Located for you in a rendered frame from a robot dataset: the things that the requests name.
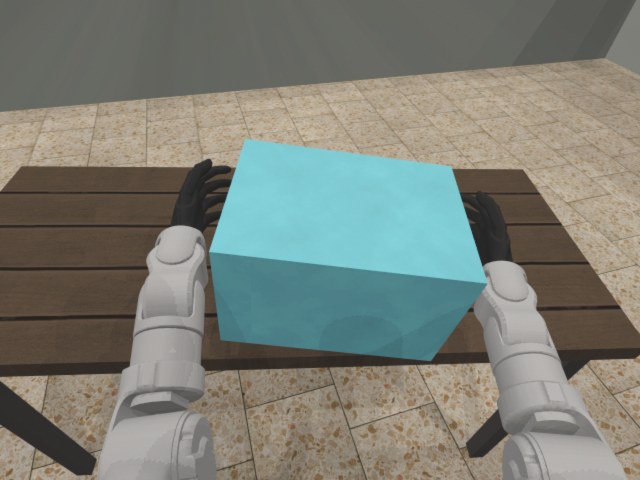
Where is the table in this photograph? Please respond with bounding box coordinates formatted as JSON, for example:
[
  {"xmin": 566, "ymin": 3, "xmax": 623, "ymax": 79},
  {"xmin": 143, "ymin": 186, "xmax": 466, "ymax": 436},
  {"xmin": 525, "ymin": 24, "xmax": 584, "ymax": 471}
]
[{"xmin": 0, "ymin": 166, "xmax": 640, "ymax": 476}]

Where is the robot left hand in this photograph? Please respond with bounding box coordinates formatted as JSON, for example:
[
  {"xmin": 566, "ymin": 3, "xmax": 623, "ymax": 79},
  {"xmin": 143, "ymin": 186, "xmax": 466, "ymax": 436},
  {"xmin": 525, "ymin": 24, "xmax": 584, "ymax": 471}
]
[{"xmin": 170, "ymin": 159, "xmax": 232, "ymax": 234}]

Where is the carton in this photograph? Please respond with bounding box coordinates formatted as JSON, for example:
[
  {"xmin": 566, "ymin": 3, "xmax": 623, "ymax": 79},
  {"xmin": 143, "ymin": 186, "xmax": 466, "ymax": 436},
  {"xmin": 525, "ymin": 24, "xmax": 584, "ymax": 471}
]
[{"xmin": 209, "ymin": 139, "xmax": 488, "ymax": 361}]

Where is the left robot upper arm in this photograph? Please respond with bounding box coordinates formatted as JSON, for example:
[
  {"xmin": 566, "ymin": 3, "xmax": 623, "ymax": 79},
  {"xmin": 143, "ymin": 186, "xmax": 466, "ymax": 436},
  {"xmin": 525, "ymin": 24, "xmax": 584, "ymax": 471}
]
[{"xmin": 99, "ymin": 410, "xmax": 217, "ymax": 480}]

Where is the robot right hand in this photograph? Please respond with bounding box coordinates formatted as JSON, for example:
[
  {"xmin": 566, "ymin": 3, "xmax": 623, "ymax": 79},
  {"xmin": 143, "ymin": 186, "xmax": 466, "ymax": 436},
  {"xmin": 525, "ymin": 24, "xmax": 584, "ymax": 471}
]
[{"xmin": 460, "ymin": 191, "xmax": 513, "ymax": 267}]

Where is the robot right forearm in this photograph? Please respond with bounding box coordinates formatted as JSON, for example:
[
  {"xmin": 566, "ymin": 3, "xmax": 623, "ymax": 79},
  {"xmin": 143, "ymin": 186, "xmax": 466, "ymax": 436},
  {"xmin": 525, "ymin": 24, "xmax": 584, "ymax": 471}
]
[{"xmin": 473, "ymin": 261, "xmax": 628, "ymax": 480}]

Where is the right robot upper arm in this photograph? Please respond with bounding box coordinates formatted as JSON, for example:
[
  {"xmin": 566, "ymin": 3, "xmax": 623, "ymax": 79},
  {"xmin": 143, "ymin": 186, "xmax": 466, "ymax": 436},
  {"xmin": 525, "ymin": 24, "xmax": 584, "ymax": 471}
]
[{"xmin": 502, "ymin": 431, "xmax": 625, "ymax": 480}]

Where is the robot left forearm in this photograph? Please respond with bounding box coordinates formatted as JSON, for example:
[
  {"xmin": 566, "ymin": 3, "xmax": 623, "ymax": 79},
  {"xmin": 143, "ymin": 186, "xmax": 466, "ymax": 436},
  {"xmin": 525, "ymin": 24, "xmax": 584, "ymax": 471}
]
[{"xmin": 97, "ymin": 225, "xmax": 208, "ymax": 480}]

